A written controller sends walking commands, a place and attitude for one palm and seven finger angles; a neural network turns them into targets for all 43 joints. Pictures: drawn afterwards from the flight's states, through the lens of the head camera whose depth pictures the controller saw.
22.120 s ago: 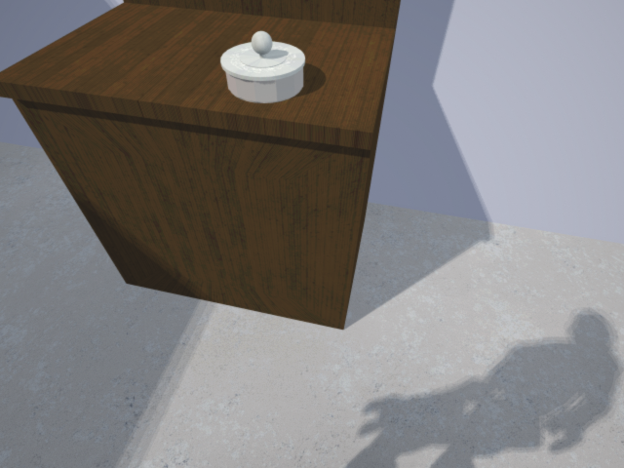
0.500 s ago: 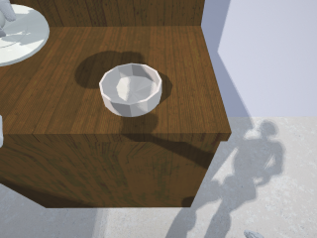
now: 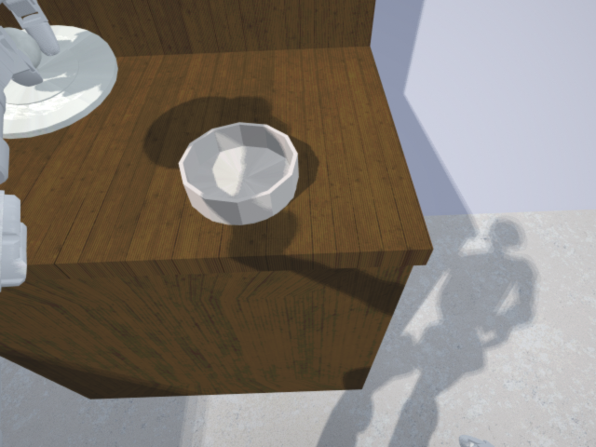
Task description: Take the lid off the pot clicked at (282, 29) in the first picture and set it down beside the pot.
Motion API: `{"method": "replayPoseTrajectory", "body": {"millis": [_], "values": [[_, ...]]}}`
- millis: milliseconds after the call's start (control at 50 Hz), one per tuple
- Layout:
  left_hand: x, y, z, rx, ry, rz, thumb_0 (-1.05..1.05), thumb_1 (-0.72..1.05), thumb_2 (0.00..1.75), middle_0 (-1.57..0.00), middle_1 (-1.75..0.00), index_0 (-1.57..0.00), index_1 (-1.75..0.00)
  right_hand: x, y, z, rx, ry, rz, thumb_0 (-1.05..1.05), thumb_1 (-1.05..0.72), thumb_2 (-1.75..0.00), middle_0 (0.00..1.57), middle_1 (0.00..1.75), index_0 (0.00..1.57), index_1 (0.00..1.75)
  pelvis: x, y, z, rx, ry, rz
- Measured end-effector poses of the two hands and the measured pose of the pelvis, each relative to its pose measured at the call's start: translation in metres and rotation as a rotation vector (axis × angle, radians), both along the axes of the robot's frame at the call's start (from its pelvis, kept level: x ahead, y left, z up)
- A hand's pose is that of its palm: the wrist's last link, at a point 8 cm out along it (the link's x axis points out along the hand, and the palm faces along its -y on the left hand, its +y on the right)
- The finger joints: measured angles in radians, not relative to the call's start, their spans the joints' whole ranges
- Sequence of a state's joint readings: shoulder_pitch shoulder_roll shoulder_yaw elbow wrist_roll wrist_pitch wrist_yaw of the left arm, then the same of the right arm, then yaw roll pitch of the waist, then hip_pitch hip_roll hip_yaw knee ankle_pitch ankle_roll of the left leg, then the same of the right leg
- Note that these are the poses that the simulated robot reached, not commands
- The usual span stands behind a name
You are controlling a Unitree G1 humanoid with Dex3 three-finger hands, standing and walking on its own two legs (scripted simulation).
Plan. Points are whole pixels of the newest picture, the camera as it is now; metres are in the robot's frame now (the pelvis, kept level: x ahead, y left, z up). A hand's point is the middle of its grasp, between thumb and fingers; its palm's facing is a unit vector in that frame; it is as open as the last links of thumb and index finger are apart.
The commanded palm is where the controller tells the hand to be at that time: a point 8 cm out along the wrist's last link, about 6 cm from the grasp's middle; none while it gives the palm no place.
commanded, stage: lower the lid onto the table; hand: left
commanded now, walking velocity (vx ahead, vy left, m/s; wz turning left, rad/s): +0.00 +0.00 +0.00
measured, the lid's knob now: (16, 50) +0.49 +0.29 +0.29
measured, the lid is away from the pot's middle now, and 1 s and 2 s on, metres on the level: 0.22 0.24 0.23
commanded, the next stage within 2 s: none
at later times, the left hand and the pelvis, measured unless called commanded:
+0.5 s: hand (7, 96) +0.45 +0.30 +0.26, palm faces -0.21 -0.13 -0.97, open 6.7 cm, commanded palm +0.44 +0.29 +0.33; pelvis -0.01 +0.00 +0.00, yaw +1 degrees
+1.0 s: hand (32, 121) +0.46 +0.30 +0.22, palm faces -0.29 -0.16 -0.94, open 6.7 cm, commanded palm +0.45 +0.30 +0.29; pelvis +0.00 +0.01 +0.00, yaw +0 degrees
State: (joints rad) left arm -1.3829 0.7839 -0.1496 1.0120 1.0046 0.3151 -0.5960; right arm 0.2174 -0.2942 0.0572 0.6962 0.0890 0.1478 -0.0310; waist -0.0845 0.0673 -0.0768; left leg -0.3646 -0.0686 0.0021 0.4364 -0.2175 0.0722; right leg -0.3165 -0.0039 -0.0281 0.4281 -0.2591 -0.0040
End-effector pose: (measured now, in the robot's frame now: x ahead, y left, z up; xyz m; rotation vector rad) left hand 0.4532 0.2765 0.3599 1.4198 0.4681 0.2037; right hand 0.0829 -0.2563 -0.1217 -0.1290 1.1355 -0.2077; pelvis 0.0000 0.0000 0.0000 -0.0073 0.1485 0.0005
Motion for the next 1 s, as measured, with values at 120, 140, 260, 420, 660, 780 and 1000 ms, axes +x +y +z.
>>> {"method": "replayPoseTrajectory", "body": {"millis": [120,140,260,420,660,780,1000], "values": [[-0.005,0.009,-0.01,-0.01,0.026,0.024,0.0,0.35,0.55,-0.75,-0.97,-0.75,-0.98,0.004,-0.002,0.004,-0.006,-0.019,-0.006,0.01,-0.91,-0.9,0.2,0.29,0.2,0.3,0.0,-0.001,-0.001,0.0,-0.013,-0.006],[-0.006,0.011,-0.013,-0.009,0.032,0.026,0.0,0.35,0.55,-0.75,-0.97,-0.75,-0.98,0.005,-0.003,0.004,-0.009,-0.02,-0.004,0.01,-0.91,-0.9,0.2,0.29,0.2,0.3,0.0,-0.001,-0.001,0.0,-0.014,-0.005],[-0.012,0.018,-0.023,0.011,0.036,0.024,0.0,0.35,0.55,-0.75,-0.97,-0.76,-0.97,0.009,-0.006,0.008,-0.03,-0.025,0.013,0.01,-0.91,-0.9,0.2,0.29,0.2,0.3,-0.003,-0.002,-0.001,-0.004,-0.018,0.009],[-0.013,0.024,-0.04,0.023,0.081,0.023,0.0,0.35,0.54,-0.75,-0.97,-0.76,-0.98,0.009,-0.005,0.009,-0.042,-0.019,0.024,0.01,-0.91,-0.9,0.2,0.29,0.2,0.3,-0.007,-0.001,-0.001,-0.007,-0.017,0.021],[-0.005,0.016,-0.051,0.01,0.099,-0.029,0.0,0.35,0.54,-0.75,-0.97,-0.75,-0.98,-0.006,0.001,0.004,-0.027,0.007,-0.004,0.01,-0.91,-0.9,0.2,0.29,0.2,0.3,-0.006,0.003,-0.001,-0.009,-0.012,0.013],[0.002,0.017,-0.067,-0.002,0.137,-0.041,0.0,0.35,0.54,-0.75,-0.97,-0.75,-0.98,-0.016,0.001,0.003,-0.033,0.036,-0.027,0.01,-0.91,-0.9,0.2,0.3,0.2,0.3,-0.007,0.004,-0.002,-0.01,-0.009,0.006],[0.006,0.027,-0.082,-0.022,0.152,-0.052,0.0,0.35,0.54,-0.74,-0.97,-0.75,-0.98,-0.025,-0.005,0.005,-0.053,0.058,-0.058,0.01,-0.91,-0.9,0.2,0.3,0.2,0.3,-0.004,0.006,-0.002,-0.014,-0.002,-0.004]]}}
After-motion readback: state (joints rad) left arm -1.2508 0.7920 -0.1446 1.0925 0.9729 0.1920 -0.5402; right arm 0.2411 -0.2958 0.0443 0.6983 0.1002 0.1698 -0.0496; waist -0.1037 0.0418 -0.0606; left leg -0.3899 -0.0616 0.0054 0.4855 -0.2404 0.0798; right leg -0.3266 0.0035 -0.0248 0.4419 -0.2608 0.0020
